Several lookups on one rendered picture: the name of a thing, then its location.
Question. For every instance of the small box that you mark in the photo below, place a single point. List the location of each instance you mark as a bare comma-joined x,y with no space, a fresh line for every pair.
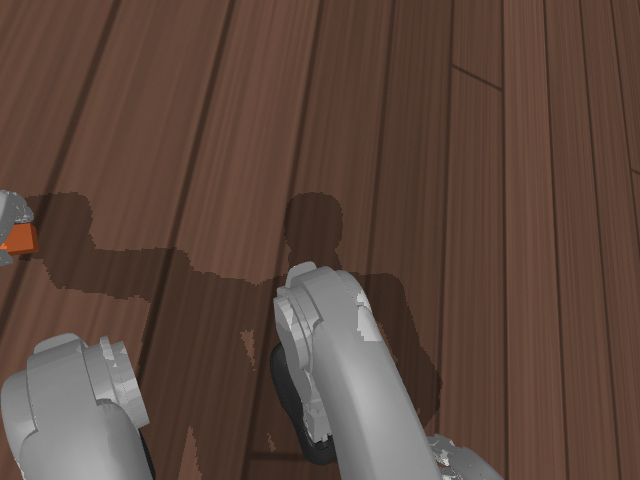
21,240

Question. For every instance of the right robot foot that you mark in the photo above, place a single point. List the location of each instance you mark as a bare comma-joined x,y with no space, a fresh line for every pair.
320,453

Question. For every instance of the left robot foot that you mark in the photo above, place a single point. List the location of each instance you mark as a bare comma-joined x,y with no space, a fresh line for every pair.
148,457

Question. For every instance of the left robot hand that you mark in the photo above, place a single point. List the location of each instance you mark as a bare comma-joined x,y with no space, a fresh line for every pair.
13,208

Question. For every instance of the right robot hand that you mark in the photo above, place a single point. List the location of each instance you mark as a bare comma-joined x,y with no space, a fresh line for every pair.
465,464

